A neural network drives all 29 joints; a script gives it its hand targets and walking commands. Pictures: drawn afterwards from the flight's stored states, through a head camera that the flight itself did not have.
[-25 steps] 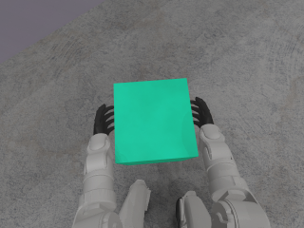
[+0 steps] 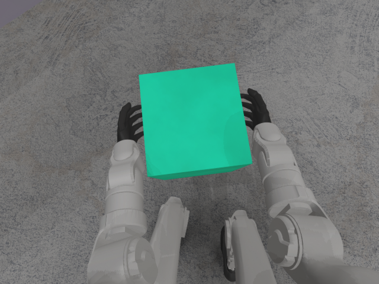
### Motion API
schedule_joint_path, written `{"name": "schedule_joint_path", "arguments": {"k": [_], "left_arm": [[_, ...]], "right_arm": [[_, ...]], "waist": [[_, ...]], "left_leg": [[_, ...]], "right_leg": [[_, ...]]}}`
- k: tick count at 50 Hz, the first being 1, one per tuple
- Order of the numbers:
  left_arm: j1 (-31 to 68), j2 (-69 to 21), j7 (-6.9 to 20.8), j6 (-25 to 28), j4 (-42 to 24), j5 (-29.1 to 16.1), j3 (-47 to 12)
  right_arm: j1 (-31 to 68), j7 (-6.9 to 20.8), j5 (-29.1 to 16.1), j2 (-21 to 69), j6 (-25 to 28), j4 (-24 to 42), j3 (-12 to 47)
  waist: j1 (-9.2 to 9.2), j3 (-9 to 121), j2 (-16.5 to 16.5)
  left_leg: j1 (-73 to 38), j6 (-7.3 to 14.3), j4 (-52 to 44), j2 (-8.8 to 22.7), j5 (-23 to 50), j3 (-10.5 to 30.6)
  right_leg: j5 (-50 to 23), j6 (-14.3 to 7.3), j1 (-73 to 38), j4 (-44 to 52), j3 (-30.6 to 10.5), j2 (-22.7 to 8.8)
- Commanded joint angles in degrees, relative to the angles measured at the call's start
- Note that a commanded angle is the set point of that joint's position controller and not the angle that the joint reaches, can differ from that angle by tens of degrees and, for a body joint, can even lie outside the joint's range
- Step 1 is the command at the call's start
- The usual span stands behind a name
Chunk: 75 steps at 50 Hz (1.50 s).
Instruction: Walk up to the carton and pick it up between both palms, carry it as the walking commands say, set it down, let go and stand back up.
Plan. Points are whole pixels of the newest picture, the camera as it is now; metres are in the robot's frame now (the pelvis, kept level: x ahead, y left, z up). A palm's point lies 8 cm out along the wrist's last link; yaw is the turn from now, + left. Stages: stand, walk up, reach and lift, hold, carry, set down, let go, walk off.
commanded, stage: set down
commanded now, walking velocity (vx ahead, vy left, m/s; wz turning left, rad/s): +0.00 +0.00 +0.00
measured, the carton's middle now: (193, 131) +0.44 +0.07 -0.15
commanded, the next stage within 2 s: none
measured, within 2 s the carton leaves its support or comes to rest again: neither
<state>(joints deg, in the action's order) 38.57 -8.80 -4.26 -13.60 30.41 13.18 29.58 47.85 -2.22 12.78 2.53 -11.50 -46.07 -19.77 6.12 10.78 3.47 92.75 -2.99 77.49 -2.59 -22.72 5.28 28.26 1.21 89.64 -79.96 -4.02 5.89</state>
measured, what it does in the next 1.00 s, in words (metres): lowers itself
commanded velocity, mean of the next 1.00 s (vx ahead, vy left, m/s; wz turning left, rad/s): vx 0.00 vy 0.00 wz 0.00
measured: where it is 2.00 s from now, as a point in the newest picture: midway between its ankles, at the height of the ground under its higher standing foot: (199, 252)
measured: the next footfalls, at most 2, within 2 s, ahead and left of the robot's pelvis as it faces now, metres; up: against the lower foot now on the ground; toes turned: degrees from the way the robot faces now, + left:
none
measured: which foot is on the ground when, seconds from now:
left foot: down 0.00-1.00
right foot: down 0.00-1.00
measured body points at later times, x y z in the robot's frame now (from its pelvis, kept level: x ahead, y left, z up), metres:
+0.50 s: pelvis -0.01 -0.01 -0.07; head +0.25 +0.01 +0.30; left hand +0.42 +0.22 -0.17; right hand +0.49 -0.06 -0.17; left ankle +0.10 +0.13 -0.57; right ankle +0.06 -0.12 -0.57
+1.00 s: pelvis -0.03 +0.00 -0.14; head +0.28 +0.02 +0.19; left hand +0.44 +0.23 -0.26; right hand +0.51 -0.06 -0.26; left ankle +0.10 +0.13 -0.57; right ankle +0.06 -0.12 -0.57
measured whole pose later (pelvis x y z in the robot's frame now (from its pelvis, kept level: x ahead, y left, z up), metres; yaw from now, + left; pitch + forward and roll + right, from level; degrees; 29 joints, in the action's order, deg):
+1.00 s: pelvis -0.03 +0.00 -0.14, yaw -1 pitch +45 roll -1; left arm 59.5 -1.3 -3.7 -16.1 36.0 11.3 32.9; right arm 69.7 -5.7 10.3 -3.5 -14.7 -51.5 -18.4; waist 7.0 2.2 3.0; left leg 122.9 -4.3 103.8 -3.7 -25.9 5.0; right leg 32.3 2.7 119.9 -107.2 -3.3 8.0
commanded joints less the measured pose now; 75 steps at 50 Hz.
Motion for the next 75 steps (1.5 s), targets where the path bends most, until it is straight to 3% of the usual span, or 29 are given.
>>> {"name": "schedule_joint_path", "arguments": {"k": [1, 23, 49, 75], "left_arm": [[34.7, -49.7, 12.1, 0.2, 4.5, -5.5, -32.9], [43.7, -43.5, 13.5, 0.0, 5.8, -7.7, -29.6], [59.0, -40.7, 13.4, -2.0, 6.9, -8.1, -26.7], [67.6, -34.0, 14.8, 0.2, 7.7, -11.4, -27.4]], "right_arm": [[29.2, 9.4, -4.6, 56.1, 1.4, -1.5, 25.3], [38.6, 5.6, -6.0, 53.1, 0.8, -1.3, 25.1], [52.7, 7.0, -7.5, 48.4, -1.3, -4.5, 22.1], [61.0, 7.0, -11.8, 43.4, 0.4, -6.5, 25.1]], "waist": [[2.61, 45.9, -0.1], [4.19, 51.0, 2.1], [4.47, 53.3, 1.0], [5.48, 51.0, 1.9]], "left_leg": [[-31.9, -0.3, -4.1, -6.2, 12.1, -7.3], [-18.6, 0.0, 8.2, -6.5, 14.3, -9.3], [-10.6, -0.4, 19.1, -5.9, 10.9, -10.6], [-4.3, -0.8, 30.5, -4.6, 14.7, -11.8]], "right_leg": [[-7.3, -0.4, -14.4, 8.0, 4.0, 6.0], [-9.4, 0.7, -7.8, -3.7, 5.2, 6.9], [-4.4, -0.3, 5.7, -16.8, 7.6, 7.1], [-7.8, -0.1, 10.8, -28.1, 8.2, 6.0]]}}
